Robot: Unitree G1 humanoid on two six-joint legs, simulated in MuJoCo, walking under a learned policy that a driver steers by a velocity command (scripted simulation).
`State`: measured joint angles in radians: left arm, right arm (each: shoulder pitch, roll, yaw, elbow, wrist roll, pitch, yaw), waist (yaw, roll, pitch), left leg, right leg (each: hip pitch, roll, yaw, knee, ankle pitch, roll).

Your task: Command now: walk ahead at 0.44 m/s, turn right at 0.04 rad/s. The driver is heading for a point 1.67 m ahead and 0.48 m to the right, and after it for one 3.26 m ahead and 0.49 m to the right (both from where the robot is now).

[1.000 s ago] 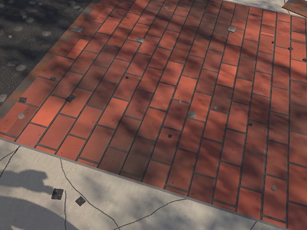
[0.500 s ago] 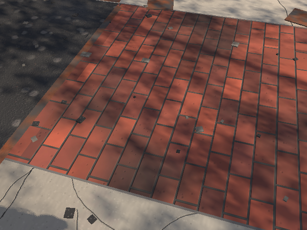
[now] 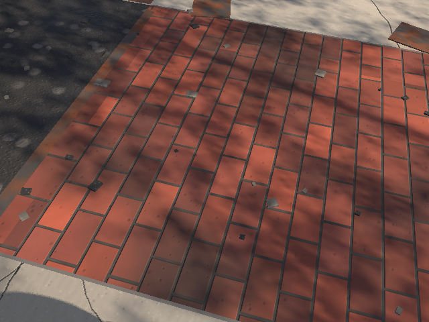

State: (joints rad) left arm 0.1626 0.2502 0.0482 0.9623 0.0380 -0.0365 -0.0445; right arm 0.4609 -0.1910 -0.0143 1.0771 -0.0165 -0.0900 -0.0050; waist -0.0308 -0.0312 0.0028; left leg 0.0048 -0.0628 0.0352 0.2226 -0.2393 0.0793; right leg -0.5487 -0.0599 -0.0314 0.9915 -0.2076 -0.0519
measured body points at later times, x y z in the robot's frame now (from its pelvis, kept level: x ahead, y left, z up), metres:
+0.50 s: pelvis +0.28 -0.06 -0.01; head +0.30 -0.07 +0.44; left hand +0.33 +0.21 -0.14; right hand +0.37 -0.33 -0.13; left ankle +0.39 +0.10 -0.67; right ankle +0.27 -0.08 -0.75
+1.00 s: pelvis +0.55 -0.07 +0.00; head +0.60 -0.08 +0.44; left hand +0.76 +0.13 -0.14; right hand +0.52 -0.35 -0.12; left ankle +0.63 -0.01 -0.75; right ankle +0.47 -0.17 -0.66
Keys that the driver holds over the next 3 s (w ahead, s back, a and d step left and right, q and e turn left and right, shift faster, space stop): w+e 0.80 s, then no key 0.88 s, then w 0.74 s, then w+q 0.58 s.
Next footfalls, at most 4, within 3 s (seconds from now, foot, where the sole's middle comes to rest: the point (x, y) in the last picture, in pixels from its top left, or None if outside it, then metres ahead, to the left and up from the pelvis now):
0.24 right None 0.31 -0.09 -0.78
0.80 left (217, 273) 0.68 -0.03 -0.78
1.22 right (284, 284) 0.64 -0.25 -0.78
2.26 right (310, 231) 0.84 -0.37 -0.78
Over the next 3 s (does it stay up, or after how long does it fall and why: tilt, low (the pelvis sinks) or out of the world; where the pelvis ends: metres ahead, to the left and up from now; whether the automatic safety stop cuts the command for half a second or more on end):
stays up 1.12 -0.38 -0.01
